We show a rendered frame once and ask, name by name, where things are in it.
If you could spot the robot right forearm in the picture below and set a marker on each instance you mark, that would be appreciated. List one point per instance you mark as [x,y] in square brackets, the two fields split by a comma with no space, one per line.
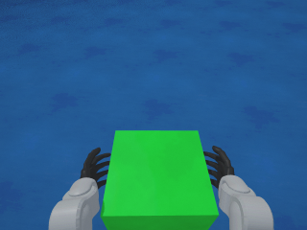
[246,210]

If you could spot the left robot hand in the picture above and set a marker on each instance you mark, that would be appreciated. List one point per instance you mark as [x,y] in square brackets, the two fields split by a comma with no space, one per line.
[90,166]

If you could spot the robot left forearm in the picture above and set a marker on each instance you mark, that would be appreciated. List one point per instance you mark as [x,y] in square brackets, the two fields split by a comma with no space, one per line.
[77,208]

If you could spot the carton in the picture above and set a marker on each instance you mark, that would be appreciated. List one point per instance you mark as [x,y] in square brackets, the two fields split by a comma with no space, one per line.
[158,180]

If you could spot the right robot hand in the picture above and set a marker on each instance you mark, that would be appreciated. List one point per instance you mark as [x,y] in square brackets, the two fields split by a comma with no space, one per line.
[223,165]

